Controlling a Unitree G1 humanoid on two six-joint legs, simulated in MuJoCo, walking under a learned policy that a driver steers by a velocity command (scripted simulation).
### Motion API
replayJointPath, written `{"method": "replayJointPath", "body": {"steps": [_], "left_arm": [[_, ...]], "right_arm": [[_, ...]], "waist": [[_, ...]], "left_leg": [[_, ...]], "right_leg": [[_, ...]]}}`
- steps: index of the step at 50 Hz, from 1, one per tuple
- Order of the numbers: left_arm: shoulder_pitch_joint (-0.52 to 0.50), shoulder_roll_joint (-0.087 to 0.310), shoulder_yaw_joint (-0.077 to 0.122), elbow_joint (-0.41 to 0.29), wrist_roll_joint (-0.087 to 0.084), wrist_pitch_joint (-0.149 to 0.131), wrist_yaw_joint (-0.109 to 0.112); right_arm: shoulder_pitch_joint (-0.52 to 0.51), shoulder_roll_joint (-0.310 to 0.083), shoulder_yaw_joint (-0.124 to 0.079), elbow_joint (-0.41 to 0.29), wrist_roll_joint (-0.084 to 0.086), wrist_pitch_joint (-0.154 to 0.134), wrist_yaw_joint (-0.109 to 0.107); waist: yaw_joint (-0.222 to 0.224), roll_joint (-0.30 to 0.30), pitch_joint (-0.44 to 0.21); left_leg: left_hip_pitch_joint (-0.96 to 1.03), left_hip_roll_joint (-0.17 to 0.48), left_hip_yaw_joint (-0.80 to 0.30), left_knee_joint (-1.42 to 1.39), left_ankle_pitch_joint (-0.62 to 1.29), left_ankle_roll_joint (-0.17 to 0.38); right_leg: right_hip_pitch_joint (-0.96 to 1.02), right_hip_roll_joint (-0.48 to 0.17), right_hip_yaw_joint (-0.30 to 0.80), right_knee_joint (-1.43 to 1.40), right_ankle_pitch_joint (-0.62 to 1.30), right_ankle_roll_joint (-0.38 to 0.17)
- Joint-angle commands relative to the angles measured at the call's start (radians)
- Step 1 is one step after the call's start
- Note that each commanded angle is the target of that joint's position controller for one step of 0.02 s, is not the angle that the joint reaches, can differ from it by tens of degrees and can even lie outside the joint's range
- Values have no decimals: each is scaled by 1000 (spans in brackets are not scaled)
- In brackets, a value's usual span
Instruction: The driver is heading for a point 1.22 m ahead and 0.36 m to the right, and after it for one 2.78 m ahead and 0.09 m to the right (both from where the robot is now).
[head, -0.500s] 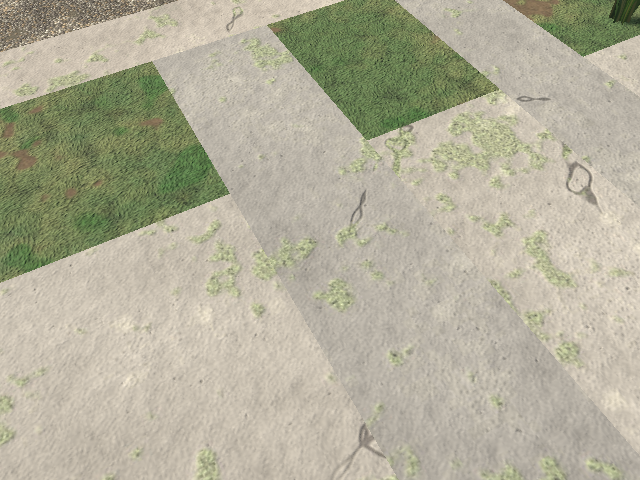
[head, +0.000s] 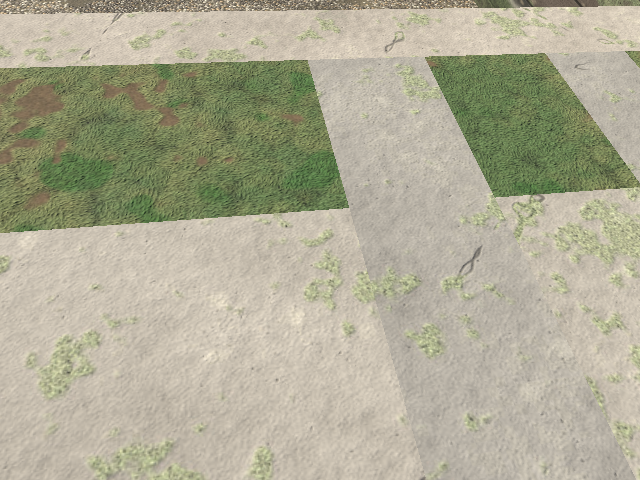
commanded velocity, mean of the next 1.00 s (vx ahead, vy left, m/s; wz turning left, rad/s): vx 0.46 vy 0.00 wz -0.37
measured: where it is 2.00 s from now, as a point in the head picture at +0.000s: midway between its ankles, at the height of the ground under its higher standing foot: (447, 294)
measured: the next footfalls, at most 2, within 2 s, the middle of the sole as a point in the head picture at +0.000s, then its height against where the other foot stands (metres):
right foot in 0.36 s outside the picture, level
left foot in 0.82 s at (297, 400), level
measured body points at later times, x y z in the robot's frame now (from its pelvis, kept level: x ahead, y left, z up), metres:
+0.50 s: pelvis +0.26 -0.05 -0.02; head +0.30 -0.05 +0.43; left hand +0.45 +0.19 -0.12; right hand +0.30 -0.33 -0.13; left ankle +0.15 +0.10 -0.64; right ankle +0.31 -0.13 -0.75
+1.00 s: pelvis +0.56 -0.06 -0.01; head +0.59 -0.06 +0.44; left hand +0.79 +0.15 -0.12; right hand +0.55 -0.36 -0.10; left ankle +0.64 +0.03 -0.75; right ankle +0.45 -0.16 -0.65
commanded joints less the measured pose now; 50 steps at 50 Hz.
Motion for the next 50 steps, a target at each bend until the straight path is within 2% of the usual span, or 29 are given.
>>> {"method": "replayJointPath", "body": {"steps": [1, 7, 13, 14, 16, 17, 18, 19, 20, 21, 22, 23, 24, 25, 27, 29, 33, 35, 38, 40, 41, 42, 43, 44, 45, 46, 47, 48, 50], "left_arm": [[-95, 72, 13, -64, 2, -34, -11], [-181, 29, -18, -79, -20, -26, -28], [-261, 11, -40, -128, -23, -44, -67], [-253, 17, -39, -133, -21, -46, -71], [-178, 53, -22, -126, -14, -43, -68], [-68, 90, -3, -104, -14, -38, -61], [77, 131, 20, -78, -18, -33, -47], [233, 200, 41, -61, -18, -20, -28], [249, 237, 41, -57, -21, -28, -33], [259, 143, 22, -55, -23, -26, -25], [205, 134, 17, -63, -15, -24, -17], [141, 126, 14, -79, -12, -24, -12], [93, 106, 8, -94, -5, -24, -10], [65, 92, 1, -112, 8, -25, -6], [41, 88, 1, -116, 0, -25, 2], [46, 103, 4, -109, -7, -28, 11], [107, 131, 14, -85, -19, -15, 27], [154, 139, 17, -68, -25, -5, 31], [169, 127, 17, -61, -27, 6, 35], [153, 111, 14, -67, -20, 13, 33], [158, 69, 0, -73, -13, 10, 28], [188, -8, -27, -92, 9, 7, 23], [309, -34, -39, -130, -30, -3, 21], [283, 76, -19, -96, -42, 2, 28], [178, 118, -5, -110, -34, 7, 28], [131, 107, -4, -119, -22, 11, 29], [98, 95, -1, -132, -15, 10, 26], [99, 80, -1, -138, -20, 14, 19], [101, 44, -6, -140, -26, 26, 13]], "right_arm": [[-22, -160, -38, -57, -12, -35, -19], [36, -179, -37, 6, -13, -49, -19], [74, -188, -42, 67, -3, -43, -18], [67, -194, -44, 71, -2, -39, -21], [55, -218, -49, 69, -6, -31, -32], [47, -227, -50, 66, -10, -21, -38], [36, -228, -46, 60, -10, -17, -45], [61, -188, -30, 29, -28, -29, -47], [169, -61, 11, 16, -36, -57, -24], [30, -164, -6, 6, -2, -89, -7], [-65, -184, -11, -33, 32, -110, 4], [-104, -172, -4, -43, 18, -124, -1], [-115, -173, -11, -42, -4, -126, -6], [-92, -171, -14, -42, -12, -117, -6], [-51, -150, -10, -34, -23, -94, -8], [-85, -124, 0, -48, -32, -80, -13], [-267, -78, 20, -85, -26, -91, -6], [-315, -95, 14, -95, -8, -97, 1], [-308, -144, -9, -95, 3, -105, 7], [-222, -169, -29, -75, 5, -112, 5], [-127, -198, -45, -63, -5, -117, -1], [16, -254, -59, -55, -18, -114, -11], [63, -317, -76, -15, -28, -97, 1], [24, -211, -55, -38, -13, -94, 6], [-14, -163, -42, -42, -9, -89, 2], [-55, -147, -34, -43, -18, -86, 1], [-78, -126, -28, -32, -21, -83, -1], [-88, -118, -25, -25, -26, -85, -4], [-91, -110, -26, -5, -18, -92, -5]], "waist": [[-20, 177, 35], [-69, 158, 92], [-91, 119, 148], [-78, 125, 131], [-30, 168, 29], [29, 179, -56], [111, 158, -141], [153, 40, -262], [58, -198, -395], [142, -87, -372], [132, -49, -213], [93, 56, -126], [54, 80, -60], [18, 55, -44], [-17, 17, -23], [-18, 13, 11], [59, -5, 18], [80, -19, 3], [58, -48, -14], [2, -67, -36], [-49, -47, -105], [-92, 97, -259], [-20, 455, -331], [-49, 291, -240], [-73, 197, -127], [-60, 125, -72], [-48, 126, -25], [-31, 157, -11], [-20, 174, 1]], "left_leg": [[160, 222, -236, -268, 86, 148], [138, 221, -80, -308, 194, 121], [238, 275, 12, -281, 360, 113], [261, 278, 31, -241, 489, 102], [308, 270, 67, -92, 934, 75], [310, 251, 94, 64, 1124, 56], [192, 220, 129, 281, 1133, 19], [-119, 166, 135, 606, 797, -26], [-469, -53, 17, 939, -246, -81], [-564, -17, -113, 1016, -239, -65], [-617, 34, -101, 981, -153, -49], [-592, 75, -84, 890, -87, -39], [-549, 98, -73, 815, -53, -46], [-490, 113, -77, 789, -33, -54], [-454, 127, -56, 709, -25, -89], [-438, 123, -22, 588, 33, -125], [-319, 57, 5, 244, 349, -150], [-282, 32, -11, 163, 397, -151], [-262, 36, -60, 86, 318, -121], [-146, 35, -42, 47, 240, -75], [16, 83, -69, 33, 210, -33], [264, 270, -257, 39, 110, 28], [479, 450, -747, -90, -181, 173], [419, 433, -751, -128, -347, 147], [315, 391, -570, -129, -261, 110], [216, 348, -439, -133, -90, 95], [148, 312, -347, -151, 26, 97], [98, 288, -274, -174, 88, 90], [66, 271, -180, -213, 156, 103]], "right_leg": [[-242, -27, 20, -67, 193, 22], [-197, -16, 0, -312, 365, 29], [-192, 23, -24, -462, 317, -47], [-163, 39, -36, -478, 285, -65], [-21, 106, -87, -463, 210, -105], [117, 150, -114, -456, 184, -131], [361, 159, -94, -485, 232, -167], [721, -20, 193, -474, 167, -252], [985, -269, 769, -589, -36, -436], [971, -244, 797, -694, -111, -394], [834, -220, 647, -723, -72, -349], [673, -180, 554, -742, 15, -326], [544, -146, 484, -761, 133, -318], [455, -120, 444, -790, 196, -323], [349, -98, 388, -823, 266, -336], [245, -68, 314, -836, 320, -325], [171, 11, 239, -800, 245, -246], [215, -9, 288, -772, 188, -229], [338, -54, 390, -673, 140, -195], [353, -50, 417, -580, 166, -164], [320, 1, 377, -434, 180, -130], [206, 76, 278, -139, -20, -92], [-133, 167, 172, 159, -325, -46], [-227, 88, 201, 277, -254, -31], [-249, 60, 171, 297, -157, -24], [-218, 27, 151, 277, -87, -15], [-207, 2, 151, 232, -44, -10], [-166, -22, 144, 205, -18, -8], [-150, -32, 115, 168, -1, -2]]}}
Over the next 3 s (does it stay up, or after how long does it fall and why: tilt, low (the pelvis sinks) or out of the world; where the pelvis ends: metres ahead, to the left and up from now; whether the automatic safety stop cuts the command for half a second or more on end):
stays up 1.17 -0.40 0.00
